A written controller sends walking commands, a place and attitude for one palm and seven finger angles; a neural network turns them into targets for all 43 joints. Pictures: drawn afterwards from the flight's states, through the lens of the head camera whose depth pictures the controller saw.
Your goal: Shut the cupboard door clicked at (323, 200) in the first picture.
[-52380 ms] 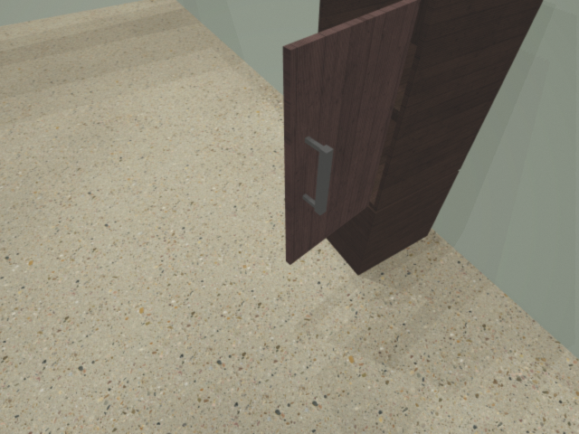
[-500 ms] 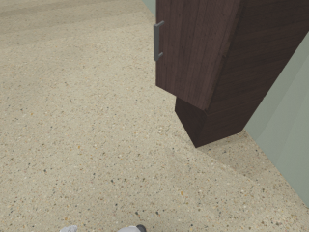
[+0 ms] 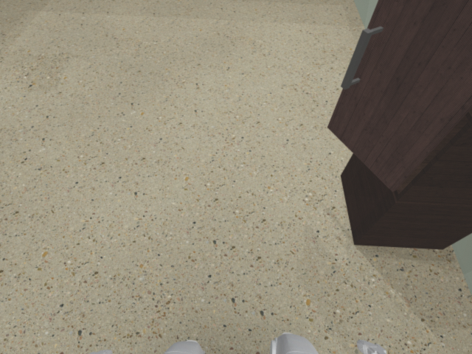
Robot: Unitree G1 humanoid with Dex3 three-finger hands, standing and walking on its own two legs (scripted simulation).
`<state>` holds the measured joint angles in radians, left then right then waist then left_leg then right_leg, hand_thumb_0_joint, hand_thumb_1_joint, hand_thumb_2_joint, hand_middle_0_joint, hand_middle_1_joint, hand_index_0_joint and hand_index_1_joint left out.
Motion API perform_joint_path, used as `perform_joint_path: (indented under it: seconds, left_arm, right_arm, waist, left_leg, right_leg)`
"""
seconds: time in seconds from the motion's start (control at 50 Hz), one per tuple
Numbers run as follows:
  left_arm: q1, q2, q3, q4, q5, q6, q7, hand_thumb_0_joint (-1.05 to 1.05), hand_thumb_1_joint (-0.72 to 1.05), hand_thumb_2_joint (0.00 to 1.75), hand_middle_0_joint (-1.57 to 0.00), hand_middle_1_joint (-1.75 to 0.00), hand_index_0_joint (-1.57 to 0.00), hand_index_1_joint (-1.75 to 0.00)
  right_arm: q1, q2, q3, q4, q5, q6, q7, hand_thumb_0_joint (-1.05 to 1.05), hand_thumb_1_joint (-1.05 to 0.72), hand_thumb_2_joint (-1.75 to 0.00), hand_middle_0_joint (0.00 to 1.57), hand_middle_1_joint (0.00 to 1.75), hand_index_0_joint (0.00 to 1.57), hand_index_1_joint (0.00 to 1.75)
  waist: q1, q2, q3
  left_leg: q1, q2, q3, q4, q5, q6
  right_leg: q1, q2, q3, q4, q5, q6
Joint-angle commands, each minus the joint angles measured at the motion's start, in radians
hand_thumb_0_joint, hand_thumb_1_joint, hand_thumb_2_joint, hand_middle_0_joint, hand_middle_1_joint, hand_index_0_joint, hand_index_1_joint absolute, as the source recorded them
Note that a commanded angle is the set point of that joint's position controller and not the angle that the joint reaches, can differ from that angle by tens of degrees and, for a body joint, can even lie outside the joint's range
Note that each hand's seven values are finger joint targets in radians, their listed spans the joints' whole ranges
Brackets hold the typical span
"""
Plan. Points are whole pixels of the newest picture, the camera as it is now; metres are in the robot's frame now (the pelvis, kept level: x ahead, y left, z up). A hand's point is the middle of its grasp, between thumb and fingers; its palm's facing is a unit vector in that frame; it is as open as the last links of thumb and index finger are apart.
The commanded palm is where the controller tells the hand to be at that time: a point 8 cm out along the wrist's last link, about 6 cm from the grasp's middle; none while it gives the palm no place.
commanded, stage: walk to a spot facing it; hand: left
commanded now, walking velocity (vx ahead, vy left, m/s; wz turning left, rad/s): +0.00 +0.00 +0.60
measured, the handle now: (360, 59) +0.86 -0.31 -0.01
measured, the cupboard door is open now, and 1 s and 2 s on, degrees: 32 32 32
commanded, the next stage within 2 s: turn to face it in 1.46 s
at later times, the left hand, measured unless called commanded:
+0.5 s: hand out of the picture -0.02 +0.20 -0.17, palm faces +0.35 -0.91 -0.23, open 7.4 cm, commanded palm none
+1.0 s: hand out of the picture +0.02 +0.15 -0.14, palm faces +0.64 -0.74 -0.21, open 7.4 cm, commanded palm none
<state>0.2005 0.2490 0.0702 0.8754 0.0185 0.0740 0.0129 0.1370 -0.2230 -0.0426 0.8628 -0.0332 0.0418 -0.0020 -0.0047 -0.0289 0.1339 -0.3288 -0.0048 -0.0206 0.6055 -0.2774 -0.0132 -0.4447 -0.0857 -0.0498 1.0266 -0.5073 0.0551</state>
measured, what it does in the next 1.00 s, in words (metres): walks ahead, turning left: right foot, then left foot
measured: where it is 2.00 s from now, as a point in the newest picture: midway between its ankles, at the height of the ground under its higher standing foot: (173, 298)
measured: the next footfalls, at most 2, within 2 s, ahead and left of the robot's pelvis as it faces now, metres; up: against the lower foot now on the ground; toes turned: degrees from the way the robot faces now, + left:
right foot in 0.10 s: +0.06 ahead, -0.13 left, +0.00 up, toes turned +0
left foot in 0.42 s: -0.01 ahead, +0.11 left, +0.00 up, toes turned +21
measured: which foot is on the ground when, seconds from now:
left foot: down 0.00-0.10, up 0.12-0.40, down 0.42-0.72, up 0.74-1.00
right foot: up 0.00-0.08, down 0.10-0.42, up 0.44-0.70, down 0.72-1.00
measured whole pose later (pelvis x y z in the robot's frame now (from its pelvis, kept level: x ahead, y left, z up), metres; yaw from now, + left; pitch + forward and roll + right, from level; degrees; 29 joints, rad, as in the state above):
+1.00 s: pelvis +0.12 +0.00 +0.02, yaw +39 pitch +0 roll +1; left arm 0.33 0.16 0.05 0.95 0.03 -0.05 0.00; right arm 0.20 -0.23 -0.08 0.95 -0.03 0.05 0.05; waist -0.02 0.00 0.06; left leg -0.60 0.07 0.05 1.05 -0.24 -0.01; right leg -0.09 -0.10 -0.31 0.38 -0.28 0.00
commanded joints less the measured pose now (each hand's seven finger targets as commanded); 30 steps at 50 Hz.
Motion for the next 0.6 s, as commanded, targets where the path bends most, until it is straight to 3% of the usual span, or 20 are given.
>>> perform_joint_path:
  seconds: [0.0, 0.02, 0.04, 0.06, 0.08, 0.1, 0.12, 0.16, 0.2, 0.28, 0.32, 0.34, 0.36, 0.38, 0.4, 0.42, 0.44, 0.48, 0.52, 0.58]
  left_arm:
    - [0.075, 0.078, 0.024, -0.085, 0.001, -0.038, -0.002, 0.0, 0.9, 0.9, -0.2, -0.3, -0.2, -0.3]
    - [0.126, 0.074, 0.028, -0.07, 0.002, -0.043, -0.003, 0.0, 0.9, 0.9, -0.2, -0.3, -0.2, -0.3]
    - [0.185, 0.089, 0.035, -0.055, 0.006, -0.05, -0.001, 0.0, 0.9, 0.9, -0.2, -0.3, -0.2, -0.3]
    - [0.209, 0.148, 0.047, -0.061, 0.021, -0.064, 0.006, 0.0, 0.9, 0.9, -0.2, -0.3, -0.2, -0.3]
    - [0.173, 0.227, 0.056, -0.085, 0.027, -0.067, 0.013, 0.0, 0.9, 0.9, -0.2, -0.3, -0.2, -0.3]
    - [0.135, 0.208, 0.052, -0.102, 0.018, -0.07, 0.02, 0.0, 0.9, 0.9, -0.2, -0.3, -0.2, -0.3]
    - [0.071, 0.179, 0.049, -0.112, 0.018, -0.069, 0.023, 0.0, 0.9, 0.9, -0.2, -0.3, -0.2, -0.3]
    - [-0.019, 0.125, 0.033, -0.125, 0.019, -0.071, 0.023, 0.0, 0.9, 0.9, -0.2, -0.3, -0.2, -0.3]
    - [-0.006, 0.126, 0.036, -0.116, 0.022, -0.074, 0.025, 0.0, 0.9, 0.9, -0.2, -0.3, -0.2, -0.3]
    - [0.106, 0.169, 0.054, -0.072, 0.021, -0.073, 0.023, 0.0, 0.9, 0.9, -0.2, -0.3, -0.2, -0.3]
    - [0.122, 0.177, 0.056, -0.057, 0.018, -0.071, 0.019, 0.0, 0.9, 0.9, -0.2, -0.3, -0.2, -0.3]
    - [0.12, 0.172, 0.057, -0.056, 0.011, -0.069, 0.016, 0.0, 0.9, 0.9, -0.2, -0.3, -0.2, -0.3]
    - [0.113, 0.158, 0.055, -0.059, 0.003, -0.065, 0.011, 0.0, 0.9, 0.9, -0.2, -0.3, -0.2, -0.3]
    - [0.122, 0.108, 0.048, -0.085, -0.002, -0.059, 0.003, 0.0, 0.9, 0.9, -0.2, -0.3, -0.2, -0.3]
    - [0.034, 0.062, 0.021, -0.137, 0.005, -0.062, -0.006, 0.0, 0.9, 0.9, -0.2, -0.3, -0.2, -0.3]
    - [-0.079, 0.079, 0.021, -0.163, 0.014, -0.057, -0.006, 0.0, 0.9, 0.9, -0.2, -0.3, -0.2, -0.3]
    - [-0.12, 0.071, 0.027, -0.159, 0.011, -0.06, -0.007, 0.0, 0.9, 0.9, -0.2, -0.3, -0.2, -0.3]
    - [-0.086, 0.08, 0.03, -0.127, 0.006, -0.068, -0.021, 0.0, 0.9, 0.9, -0.2, -0.3, -0.2, -0.3]
    - [-0.068, 0.071, 0.027, -0.106, 0.005, -0.074, -0.032, 0.0, 0.9, 0.9, -0.2, -0.3, -0.2, -0.3]
    - [-0.064, 0.059, 0.023, -0.101, 0.004, -0.072, -0.04, 0.0, 0.9, 0.9, -0.2, -0.3, -0.2, -0.3]
  right_arm:
    - [-0.026, -0.221, -0.057, -0.068, -0.003, -0.002, -0.015, 0.0, -0.9, -0.9, 0.2, 0.3, 0.2, 0.3]
    - [-0.052, -0.211, -0.059, -0.077, 0.001, 0.002, -0.013, 0.0, -0.9, -0.9, 0.2, 0.3, 0.2, 0.3]
    - [-0.073, -0.19, -0.058, -0.088, 0.007, 0.005, -0.01, 0.0, -0.9, -0.9, 0.2, 0.3, 0.2, 0.3]
    - [-0.05, -0.131, -0.054, -0.099, 0.017, 0.007, -0.003, 0.0, -0.9, -0.9, 0.2, 0.3, 0.2, 0.3]
    - [-0.045, -0.084, -0.051, -0.117, 0.017, 0.006, 0.005, 0.0, -0.9, -0.9, 0.2, 0.3, 0.2, 0.3]
    - [-0.035, -0.129, -0.064, -0.109, 0.006, 0.014, 0.011, 0.0, -0.9, -0.9, 0.2, 0.3, 0.2, 0.3]
    - [-0.039, -0.113, -0.068, -0.095, 0.007, 0.017, 0.013, 0.0, -0.9, -0.9, 0.2, 0.3, 0.2, 0.3]
    - [-0.001, -0.097, -0.06, -0.066, 0.007, 0.021, 0.027, 0.0, -0.9, -0.9, 0.2, 0.3, 0.2, 0.3]
    - [-0.008, -0.069, -0.05, -0.063, 0.016, 0.021, 0.035, 0.0, -0.9, -0.9, 0.2, 0.3, 0.2, 0.3]
    - [-0.051, -0.037, -0.031, -0.072, 0.021, 0.005, 0.034, 0.0, -0.9, -0.9, 0.2, 0.3, 0.2, 0.3]
    - [-0.02, -0.042, -0.029, -0.067, 0.021, -0.002, 0.03, 0.0, -0.9, -0.9, 0.2, 0.3, 0.2, 0.3]
    - [0.01, -0.054, -0.029, -0.059, 0.018, -0.007, 0.029, 0.0, -0.9, -0.9, 0.2, 0.3, 0.2, 0.3]
    - [0.057, -0.09, -0.037, -0.048, 0.015, -0.014, 0.028, 0.0, -0.9, -0.9, 0.2, 0.3, 0.2, 0.3]
    - [0.106, -0.189, -0.058, -0.042, 0.004, -0.022, 0.023, 0.0, -0.9, -0.9, 0.2, 0.3, 0.2, 0.3]
    - [0.183, -0.268, -0.077, -0.027, -0.002, -0.02, 0.016, 0.0, -0.9, -0.9, 0.2, 0.3, 0.2, 0.3]
    - [0.254, -0.26, -0.076, 0.008, -0.005, -0.024, 0.005, 0.0, -0.9, -0.9, 0.2, 0.3, 0.2, 0.3]
    - [0.237, -0.234, -0.066, 0.009, -0.005, -0.03, -0.005, 0.0, -0.9, -0.9, 0.2, 0.3, 0.2, 0.3]
    - [0.151, -0.188, -0.048, -0.011, -0.003, -0.044, -0.012, 0.0, -0.9, -0.9, 0.2, 0.3, 0.2, 0.3]
    - [0.141, -0.184, -0.045, -0.011, 0.0, -0.055, -0.016, 0.0, -0.9, -0.9, 0.2, 0.3, 0.2, 0.3]
    - [0.127, -0.193, -0.048, -0.002, -0.001, -0.056, -0.011, 0.0, -0.9, -0.9, 0.2, 0.3, 0.2, 0.3]
  waist:
    - [0.011, 0.204, -0.157]
    - [0.035, 0.19, -0.159]
    - [0.066, 0.125, -0.151]
    - [0.076, -0.087, -0.135]
    - [0.077, -0.296, -0.113]
    - [0.053, -0.222, -0.116]
    - [0.021, -0.202, -0.084]
    - [-0.028, -0.17, -0.077]
    - [-0.017, -0.176, -0.095]
    - [0.049, -0.165, -0.167]
    - [0.04, -0.162, -0.186]
    - [0.027, -0.15, -0.201]
    - [-0.003, -0.086, -0.218]
    - [-0.029, 0.167, -0.246]
    - [-0.081, 0.325, -0.212]
    - [-0.129, 0.266, -0.186]
    - [-0.111, 0.286, -0.137]
    - [-0.059, 0.236, -0.101]
    - [-0.045, 0.187, -0.126]
    - [-0.03, 0.182, -0.092]
  left_leg:
    - [0.003, 0.192, -0.244, -0.21, 0.178, 0.147]
    - [-0.067, 0.172, -0.24, -0.188, 0.102, 0.133]
    - [-0.163, 0.125, -0.216, -0.126, 0.0, 0.104]
    - [-0.283, 0.002, -0.123, 0.078, -0.146, 0.038]
    - [-0.321, -0.094, -0.019, 0.4, -0.317, -0.014]
    - [-0.272, -0.029, -0.078, 0.577, -0.299, -0.005]
    - [-0.278, -0.009, -0.081, 0.671, -0.254, -0.003]
    - [-0.233, 0.027, -0.031, 0.67, -0.17, -0.02]
    - [-0.177, 0.028, 0.027, 0.514, -0.181, -0.03]
    - [-0.109, 0.011, 0.097, 0.205, -0.211, -0.024]
    - [-0.051, 0.001, 0.12, 0.055, -0.141, -0.015]
    - [0.027, -0.001, 0.121, -0.041, -0.068, -0.007]
    - [0.167, 0.019, 0.086, -0.163, 0.03, 0.007]
    - [0.324, 0.212, -0.185, -0.229, 0.129, 0.092]
    - [0.396, 0.391, -0.419, -0.278, 0.219, 0.215]
    - [0.345, 0.386, -0.447, -0.307, 0.105, 0.253]
    - [0.292, 0.344, -0.412, -0.311, 0.061, 0.234]
    - [0.241, 0.275, -0.329, -0.315, 0.059, 0.205]
    - [0.263, 0.246, -0.281, -0.305, 0.098, 0.2]
    - [0.16, 0.21, -0.254, -0.334, -0.041, 0.189]
  right_leg:
    - [0.13, 0.054, -0.003, -0.249, 0.071, -0.004]
    - [0.215, 0.068, -0.02, -0.341, 0.148, -0.004]
    - [0.325, 0.058, -0.017, -0.472, 0.225, -0.007]
    - [0.38, -0.104, 0.18, -0.683, 0.106, -0.055]
    - [0.28, -0.363, 0.474, -0.821, 0.079, -0.175]
    - [0.172, -0.393, 0.455, -0.823, 0.056, -0.221]
    - [0.133, -0.343, 0.41, -0.793, 0.092, -0.223]
    - [0.124, -0.257, 0.158, -0.718, 0.274, -0.195]
    - [0.177, -0.24, 0.048, -0.675, 0.447, -0.179]
    - [0.356, -0.272, 0.007, -0.571, 0.697, -0.186]
    - [0.379, -0.272, -0.026, -0.51, 0.745, -0.161]
    - [0.352, -0.26, -0.053, -0.477, 0.68, -0.129]
    - [0.249, -0.244, -0.089, -0.4, 0.539, -0.081]
    - [0.025, -0.136, -0.149, -0.228, 0.185, -0.018]
    - [-0.207, -0.04, -0.121, -0.039, -0.157, 0.01]
    - [-0.261, -0.043, -0.026, 0.055, -0.115, -0.003]
    - [-0.28, -0.048, 0.013, 0.092, -0.045, -0.005]
    - [-0.255, -0.045, 0.04, 0.09, 0.076, -0.003]
    - [-0.207, -0.025, 0.027, -0.01, 0.099, 0.004]
    - [-0.093, 0.002, -0.004, -0.181, 0.128, 0.006]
